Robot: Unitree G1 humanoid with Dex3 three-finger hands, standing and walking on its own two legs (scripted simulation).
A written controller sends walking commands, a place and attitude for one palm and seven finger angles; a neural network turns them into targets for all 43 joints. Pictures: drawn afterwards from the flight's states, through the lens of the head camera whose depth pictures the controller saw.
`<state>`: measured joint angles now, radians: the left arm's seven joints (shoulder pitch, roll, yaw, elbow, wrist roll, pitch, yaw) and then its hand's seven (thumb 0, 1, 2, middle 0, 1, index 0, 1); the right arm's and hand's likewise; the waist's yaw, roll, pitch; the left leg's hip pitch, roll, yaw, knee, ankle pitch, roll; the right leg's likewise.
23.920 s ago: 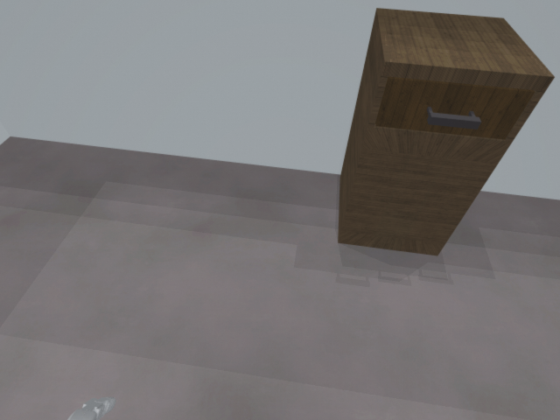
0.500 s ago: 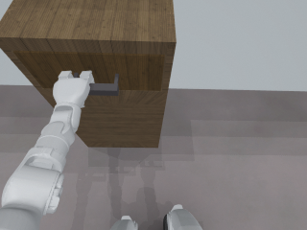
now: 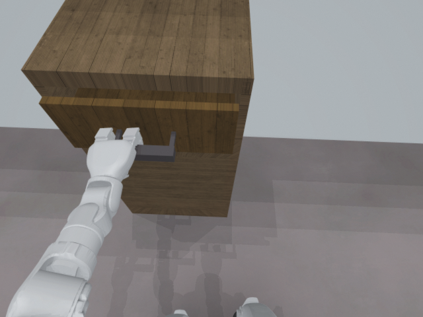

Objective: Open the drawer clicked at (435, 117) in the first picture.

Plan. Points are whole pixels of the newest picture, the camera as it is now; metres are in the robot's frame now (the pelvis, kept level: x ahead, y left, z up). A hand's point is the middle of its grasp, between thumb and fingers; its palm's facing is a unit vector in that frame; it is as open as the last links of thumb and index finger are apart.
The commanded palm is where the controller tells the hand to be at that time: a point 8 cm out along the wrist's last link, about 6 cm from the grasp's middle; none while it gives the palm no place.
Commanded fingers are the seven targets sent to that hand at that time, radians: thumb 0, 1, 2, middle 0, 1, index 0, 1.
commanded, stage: pull the drawer open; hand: left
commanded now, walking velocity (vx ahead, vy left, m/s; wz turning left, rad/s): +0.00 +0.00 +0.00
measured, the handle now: (144, 143) +0.46 +0.16 -0.01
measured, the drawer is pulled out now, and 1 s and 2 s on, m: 0.04 0.17 0.27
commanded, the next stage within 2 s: none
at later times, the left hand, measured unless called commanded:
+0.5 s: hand (115, 198) +0.35 +0.20 -0.03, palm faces -0.05 -0.06 -1.00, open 5.8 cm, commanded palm +0.32 +0.18 +0.02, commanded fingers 0.00 0.90 0.90 -0.40 -1.35 -0.40 -1.35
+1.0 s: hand (108, 230) +0.28 +0.20 -0.03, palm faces -0.02 -0.07 -1.00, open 5.7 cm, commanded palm +0.26 +0.19 +0.02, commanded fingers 0.00 0.90 0.90 -0.40 -1.35 -0.40 -1.35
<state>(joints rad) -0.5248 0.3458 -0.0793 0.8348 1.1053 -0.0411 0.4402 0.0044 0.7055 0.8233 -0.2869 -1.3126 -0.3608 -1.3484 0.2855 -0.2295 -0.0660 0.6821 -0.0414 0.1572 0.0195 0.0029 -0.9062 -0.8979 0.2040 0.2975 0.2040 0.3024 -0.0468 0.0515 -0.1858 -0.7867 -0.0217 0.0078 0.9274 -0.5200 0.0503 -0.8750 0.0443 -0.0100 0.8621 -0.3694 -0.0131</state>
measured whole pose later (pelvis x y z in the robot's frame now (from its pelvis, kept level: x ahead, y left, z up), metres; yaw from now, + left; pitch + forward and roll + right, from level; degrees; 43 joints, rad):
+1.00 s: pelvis -0.02 -0.01 +0.00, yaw +1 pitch +15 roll -1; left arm -0.05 0.31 -0.11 0.41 1.11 0.02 0.47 0.02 0.70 0.80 -0.30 -1.35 -0.41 -1.35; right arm 0.18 -0.23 -0.04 0.62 -0.04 0.11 0.00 0.01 -0.91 -0.90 0.20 0.30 0.20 0.30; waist 0.01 0.04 -0.15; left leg -0.68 -0.03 0.01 0.92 -0.51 0.03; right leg -0.78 0.04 -0.01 0.89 -0.37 -0.03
